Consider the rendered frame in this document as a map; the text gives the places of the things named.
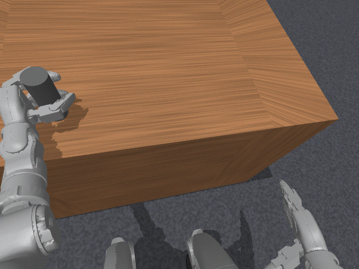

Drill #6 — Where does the left robot hand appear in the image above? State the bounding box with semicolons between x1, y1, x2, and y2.
0;67;76;128

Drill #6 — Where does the left robot arm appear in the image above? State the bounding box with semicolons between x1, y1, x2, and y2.
0;123;62;269

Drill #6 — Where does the can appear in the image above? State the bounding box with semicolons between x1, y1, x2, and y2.
20;67;68;122

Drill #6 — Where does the right robot arm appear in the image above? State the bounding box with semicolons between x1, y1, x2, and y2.
303;250;343;269

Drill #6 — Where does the right robot hand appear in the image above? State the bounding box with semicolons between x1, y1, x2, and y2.
264;180;328;269

